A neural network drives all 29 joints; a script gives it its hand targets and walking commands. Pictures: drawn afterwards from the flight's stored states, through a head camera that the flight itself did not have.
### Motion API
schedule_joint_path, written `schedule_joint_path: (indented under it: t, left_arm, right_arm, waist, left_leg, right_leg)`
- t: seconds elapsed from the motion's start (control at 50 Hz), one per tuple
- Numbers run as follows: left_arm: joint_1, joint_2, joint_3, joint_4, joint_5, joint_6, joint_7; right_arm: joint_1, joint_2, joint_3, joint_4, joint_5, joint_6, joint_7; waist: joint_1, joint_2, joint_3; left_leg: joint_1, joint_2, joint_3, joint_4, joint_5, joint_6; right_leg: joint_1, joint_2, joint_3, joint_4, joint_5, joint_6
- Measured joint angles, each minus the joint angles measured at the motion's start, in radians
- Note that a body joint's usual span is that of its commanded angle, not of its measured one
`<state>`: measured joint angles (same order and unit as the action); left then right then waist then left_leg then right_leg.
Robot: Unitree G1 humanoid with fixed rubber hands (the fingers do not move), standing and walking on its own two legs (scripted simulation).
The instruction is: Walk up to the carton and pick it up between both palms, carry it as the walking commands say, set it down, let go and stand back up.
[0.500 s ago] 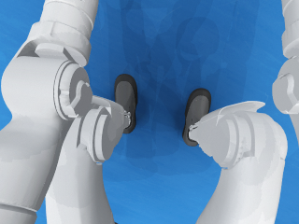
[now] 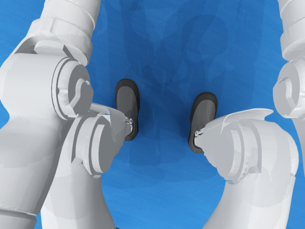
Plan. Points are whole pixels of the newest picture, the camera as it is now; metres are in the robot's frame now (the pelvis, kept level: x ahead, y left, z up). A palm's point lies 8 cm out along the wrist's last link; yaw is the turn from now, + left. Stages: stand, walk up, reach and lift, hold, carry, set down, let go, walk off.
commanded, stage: reach and lift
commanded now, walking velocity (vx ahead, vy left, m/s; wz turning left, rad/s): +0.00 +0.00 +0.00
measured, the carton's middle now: out of the picture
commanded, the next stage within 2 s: none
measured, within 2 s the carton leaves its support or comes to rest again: leaves its support in 1.14 s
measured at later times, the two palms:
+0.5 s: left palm out of the picture +0.55 +0.10 -0.23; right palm out of the picture +0.57 -0.16 -0.22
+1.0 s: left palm out of the picture +0.56 +0.11 -0.23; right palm out of the picture +0.57 -0.16 -0.22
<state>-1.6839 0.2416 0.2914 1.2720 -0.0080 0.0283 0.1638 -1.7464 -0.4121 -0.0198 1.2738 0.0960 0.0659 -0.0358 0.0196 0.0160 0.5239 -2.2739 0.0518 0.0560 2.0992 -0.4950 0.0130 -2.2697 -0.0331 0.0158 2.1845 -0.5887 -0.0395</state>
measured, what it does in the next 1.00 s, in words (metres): stands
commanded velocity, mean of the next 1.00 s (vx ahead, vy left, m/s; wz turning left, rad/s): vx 0.00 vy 0.00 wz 0.00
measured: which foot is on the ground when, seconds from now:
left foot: down 0.00-1.00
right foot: down 0.00-1.00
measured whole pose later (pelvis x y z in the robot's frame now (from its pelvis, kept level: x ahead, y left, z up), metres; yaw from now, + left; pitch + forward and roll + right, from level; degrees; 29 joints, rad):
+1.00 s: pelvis +0.00 +0.00 -0.01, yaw -1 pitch +37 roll +4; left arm -1.70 0.21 0.31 1.23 -0.01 0.16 0.10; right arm -1.73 -0.39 -0.02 1.23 0.09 0.15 0.01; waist 0.02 0.01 0.52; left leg -2.27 0.05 0.05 2.15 -0.52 0.01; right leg -2.27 -0.02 0.02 2.23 -0.60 -0.04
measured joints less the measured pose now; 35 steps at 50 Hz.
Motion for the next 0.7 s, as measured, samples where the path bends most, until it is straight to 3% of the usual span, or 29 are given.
schedule_joint_path:
  t: [0.16,0.26,0.32,0.4,0.7]
  left_arm:
    - [-0.001,-0.001,0.000,-0.001,0.000,0.000,-0.019]
    - [-0.012,-0.039,0.009,-0.003,0.000,0.001,-0.057]
    - [-0.012,-0.048,0.049,-0.003,0.000,0.005,-0.031]
    - [-0.012,-0.048,0.060,-0.011,0.000,0.021,-0.032]
    - [-0.012,-0.033,0.062,-0.028,0.000,0.105,-0.080]
  right_arm:
    - [0.000,0.019,0.000,-0.002,0.000,0.003,-0.007]
    - [0.000,0.026,0.000,-0.005,0.000,0.003,0.005]
    - [0.000,0.030,0.000,-0.010,0.000,0.006,0.007]
    - [0.000,0.031,0.000,-0.021,0.000,0.027,0.009]
    - [0.011,0.022,0.000,-0.031,-0.001,0.069,0.053]
  waist:
    - [0.000,0.001,0.000]
    - [0.000,0.001,0.000]
    - [0.000,0.002,0.000]
    - [0.001,-0.001,0.000]
    - [0.002,-0.006,0.000]
  left_leg:
    - [0.000,0.000,-0.001,0.000,0.003,0.000]
    - [0.000,0.000,-0.002,0.002,0.000,0.000]
    - [0.002,0.000,-0.004,0.003,-0.004,0.000]
    - [0.003,0.000,-0.004,0.006,-0.007,0.000]
    - [0.001,0.000,-0.005,0.049,-0.023,0.000]
  right_leg:
    - [-0.001,0.002,0.000,0.000,0.004,0.000]
    - [-0.001,0.006,0.000,0.000,0.003,0.000]
    - [-0.002,0.009,0.001,0.000,0.002,0.000]
    - [-0.002,0.011,0.001,0.004,0.001,0.000]
    - [-0.004,0.014,0.002,0.046,-0.015,0.000]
